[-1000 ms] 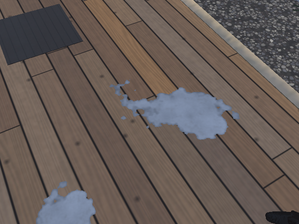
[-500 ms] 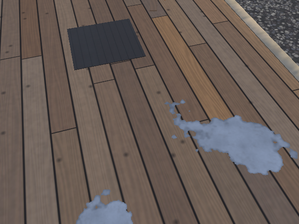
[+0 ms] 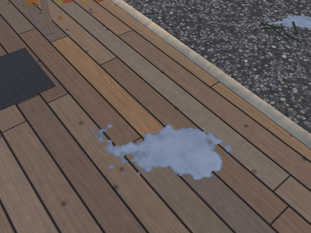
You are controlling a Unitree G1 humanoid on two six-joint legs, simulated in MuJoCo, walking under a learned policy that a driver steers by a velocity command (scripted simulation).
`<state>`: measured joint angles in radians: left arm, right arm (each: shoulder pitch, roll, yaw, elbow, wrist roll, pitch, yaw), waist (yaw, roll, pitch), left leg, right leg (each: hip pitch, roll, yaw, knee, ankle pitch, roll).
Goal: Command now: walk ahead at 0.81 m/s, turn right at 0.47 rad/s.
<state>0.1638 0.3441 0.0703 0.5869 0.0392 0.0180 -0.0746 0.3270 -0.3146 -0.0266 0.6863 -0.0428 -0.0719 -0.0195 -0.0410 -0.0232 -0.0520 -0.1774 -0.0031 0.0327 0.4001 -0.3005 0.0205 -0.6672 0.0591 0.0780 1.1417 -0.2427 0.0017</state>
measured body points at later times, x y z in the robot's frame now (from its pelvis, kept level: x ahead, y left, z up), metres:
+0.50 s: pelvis +0.35 -0.08 -0.01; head +0.37 -0.09 +0.44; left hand +0.34 +0.20 -0.12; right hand +0.49 -0.34 -0.13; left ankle +0.40 +0.06 -0.64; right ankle +0.26 -0.18 -0.74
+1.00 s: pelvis +0.79 +0.03 -0.01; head +0.81 +0.04 +0.44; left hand +0.90 +0.32 -0.08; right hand +0.90 -0.23 -0.13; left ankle +0.69 +0.00 -0.74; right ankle +1.06 -0.06 -0.67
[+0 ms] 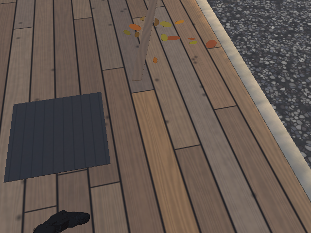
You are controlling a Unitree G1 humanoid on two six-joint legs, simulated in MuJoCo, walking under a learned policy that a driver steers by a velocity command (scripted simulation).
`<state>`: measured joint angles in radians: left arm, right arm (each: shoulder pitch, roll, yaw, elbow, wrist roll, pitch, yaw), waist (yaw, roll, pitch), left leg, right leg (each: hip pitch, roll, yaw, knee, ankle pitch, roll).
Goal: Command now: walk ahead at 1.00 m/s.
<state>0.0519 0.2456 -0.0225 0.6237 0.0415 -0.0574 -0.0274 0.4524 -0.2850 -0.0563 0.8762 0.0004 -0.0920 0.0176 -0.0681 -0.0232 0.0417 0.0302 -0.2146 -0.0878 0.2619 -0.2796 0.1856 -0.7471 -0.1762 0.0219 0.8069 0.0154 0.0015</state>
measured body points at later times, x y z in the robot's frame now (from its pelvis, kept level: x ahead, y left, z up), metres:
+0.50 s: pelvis +0.48 -0.09 +0.00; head +0.51 -0.10 +0.45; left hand +0.48 +0.19 -0.12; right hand +0.70 -0.35 -0.04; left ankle +0.74 +0.03 -0.68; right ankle +0.35 -0.11 -0.73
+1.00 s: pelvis +0.83 -0.19 -0.02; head +0.86 -0.22 +0.43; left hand +1.13 -0.07 -0.07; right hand +0.69 -0.44 -0.15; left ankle +0.79 -0.03 -0.70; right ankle +0.92 -0.31 -0.74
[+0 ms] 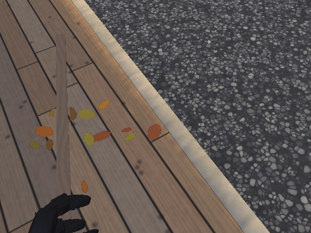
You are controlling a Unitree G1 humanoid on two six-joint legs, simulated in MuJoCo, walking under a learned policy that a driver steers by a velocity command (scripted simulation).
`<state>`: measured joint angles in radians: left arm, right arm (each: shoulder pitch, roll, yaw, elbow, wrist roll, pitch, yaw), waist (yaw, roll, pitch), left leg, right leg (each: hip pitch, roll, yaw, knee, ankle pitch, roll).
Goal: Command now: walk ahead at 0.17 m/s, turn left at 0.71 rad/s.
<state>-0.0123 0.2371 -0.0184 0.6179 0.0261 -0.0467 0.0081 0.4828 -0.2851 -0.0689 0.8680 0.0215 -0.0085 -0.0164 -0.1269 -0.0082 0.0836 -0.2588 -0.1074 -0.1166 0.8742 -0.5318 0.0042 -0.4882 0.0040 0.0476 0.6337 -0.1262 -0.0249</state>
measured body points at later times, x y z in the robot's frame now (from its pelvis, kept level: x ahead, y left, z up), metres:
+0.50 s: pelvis +0.03 +0.04 +0.01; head +0.04 +0.08 +0.46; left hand +0.01 +0.35 -0.11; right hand +0.30 -0.15 -0.05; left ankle +0.02 +0.12 -0.72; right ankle +0.12 -0.10 -0.65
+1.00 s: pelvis +0.10 +0.05 +0.03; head +0.11 +0.02 +0.48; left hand -0.05 +0.28 -0.08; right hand +0.37 -0.07 -0.08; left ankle +0.05 +0.18 -0.66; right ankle +0.10 -0.04 -0.72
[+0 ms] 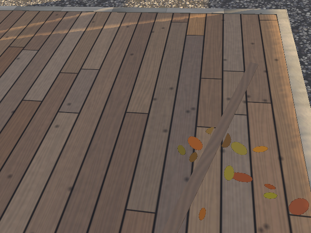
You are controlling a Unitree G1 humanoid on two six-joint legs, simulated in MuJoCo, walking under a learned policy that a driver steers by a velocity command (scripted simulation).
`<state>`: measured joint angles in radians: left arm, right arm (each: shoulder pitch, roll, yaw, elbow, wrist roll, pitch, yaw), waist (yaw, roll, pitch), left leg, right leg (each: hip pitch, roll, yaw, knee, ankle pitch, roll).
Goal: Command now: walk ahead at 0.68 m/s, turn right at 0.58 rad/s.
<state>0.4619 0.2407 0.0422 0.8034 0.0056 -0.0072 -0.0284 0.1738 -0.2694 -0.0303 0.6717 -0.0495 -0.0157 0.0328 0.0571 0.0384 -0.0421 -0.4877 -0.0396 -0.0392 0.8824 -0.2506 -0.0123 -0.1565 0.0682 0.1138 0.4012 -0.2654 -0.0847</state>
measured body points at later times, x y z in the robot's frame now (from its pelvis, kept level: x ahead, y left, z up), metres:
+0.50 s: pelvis +0.29 +0.01 -0.01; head +0.31 +0.02 +0.44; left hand +0.54 +0.21 -0.11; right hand +0.21 -0.27 -0.12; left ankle +0.23 +0.15 -0.75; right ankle +0.27 -0.11 -0.67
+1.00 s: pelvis +0.71 -0.15 -0.02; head +0.72 -0.15 +0.43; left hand +0.72 +0.14 -0.15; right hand +0.83 -0.44 -0.12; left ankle +0.88 -0.06 -0.67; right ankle +0.56 -0.20 -0.75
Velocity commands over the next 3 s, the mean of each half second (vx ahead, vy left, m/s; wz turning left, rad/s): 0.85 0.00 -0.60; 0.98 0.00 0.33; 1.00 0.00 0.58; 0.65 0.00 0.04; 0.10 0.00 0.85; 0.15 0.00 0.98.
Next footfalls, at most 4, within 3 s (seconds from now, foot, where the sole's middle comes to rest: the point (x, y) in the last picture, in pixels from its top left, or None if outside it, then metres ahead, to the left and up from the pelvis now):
0.28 left None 0.26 0.14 -0.78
0.70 right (233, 222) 0.60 -0.21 -0.78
1.16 left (210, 140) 1.05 -0.14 -0.78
1.60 right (210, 85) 1.51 -0.17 -0.78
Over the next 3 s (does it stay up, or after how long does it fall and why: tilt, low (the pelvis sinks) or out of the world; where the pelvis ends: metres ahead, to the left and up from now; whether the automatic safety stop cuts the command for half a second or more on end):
stays up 1.87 -0.11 0.00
